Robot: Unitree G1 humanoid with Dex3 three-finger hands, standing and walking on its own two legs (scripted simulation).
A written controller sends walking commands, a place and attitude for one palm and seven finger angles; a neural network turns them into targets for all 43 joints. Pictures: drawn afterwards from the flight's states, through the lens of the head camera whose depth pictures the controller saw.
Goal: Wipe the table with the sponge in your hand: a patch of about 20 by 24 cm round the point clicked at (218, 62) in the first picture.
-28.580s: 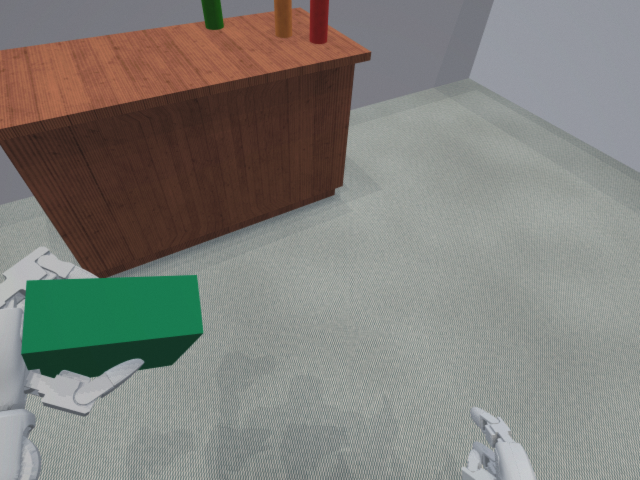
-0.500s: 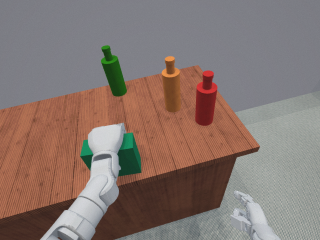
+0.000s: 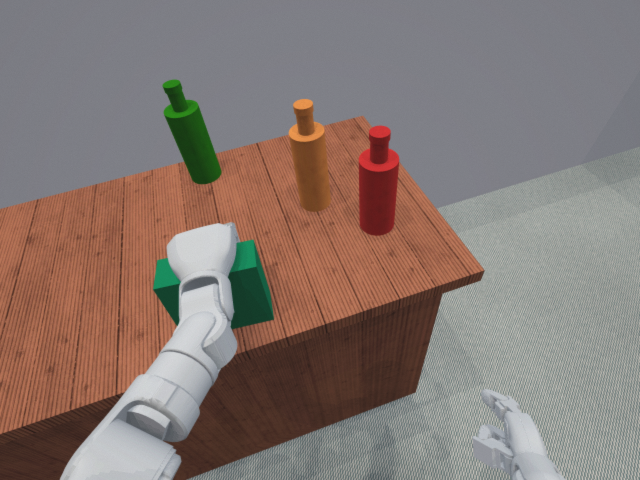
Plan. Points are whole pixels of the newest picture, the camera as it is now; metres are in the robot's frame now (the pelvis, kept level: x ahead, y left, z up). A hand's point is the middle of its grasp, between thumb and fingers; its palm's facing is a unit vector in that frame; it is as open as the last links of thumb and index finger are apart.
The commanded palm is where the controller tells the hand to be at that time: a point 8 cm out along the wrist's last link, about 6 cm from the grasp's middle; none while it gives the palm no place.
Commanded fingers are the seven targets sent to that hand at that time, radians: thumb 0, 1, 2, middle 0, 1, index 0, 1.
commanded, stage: wipe forward along the third lane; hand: left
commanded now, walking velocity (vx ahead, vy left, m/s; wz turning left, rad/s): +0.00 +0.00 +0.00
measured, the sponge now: (222, 299) +0.36 +0.20 -0.01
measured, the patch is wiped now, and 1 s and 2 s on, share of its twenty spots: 0.90 1.00 1.00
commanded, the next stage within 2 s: wipe back along the third lane in 1.34 s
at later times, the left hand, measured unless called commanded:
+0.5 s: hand (216, 250) +0.41 +0.21 +0.04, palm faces -0.06 +0.00 -1.00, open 9.9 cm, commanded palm +0.40 +0.22 +0.08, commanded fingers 0.00 0.10 1.30 -1.20 -1.60 -1.20 -1.60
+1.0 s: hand (213, 226) +0.46 +0.23 +0.04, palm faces -0.08 +0.00 -1.00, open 9.9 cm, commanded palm +0.45 +0.24 +0.08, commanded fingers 0.00 0.10 1.30 -1.20 -1.60 -1.20 -1.60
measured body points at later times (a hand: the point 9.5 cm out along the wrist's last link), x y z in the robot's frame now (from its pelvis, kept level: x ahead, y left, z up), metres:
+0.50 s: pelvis -0.01 +0.00 -0.01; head +0.03 -0.04 +0.44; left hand +0.41 +0.21 +0.10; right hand +0.12 -0.25 -0.15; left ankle -0.04 +0.14 -0.73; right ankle +0.06 -0.10 -0.73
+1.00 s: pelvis -0.01 +0.01 -0.01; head +0.07 -0.01 +0.44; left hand +0.46 +0.23 +0.09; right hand +0.08 -0.25 -0.15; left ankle -0.04 +0.14 -0.73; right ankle +0.06 -0.10 -0.73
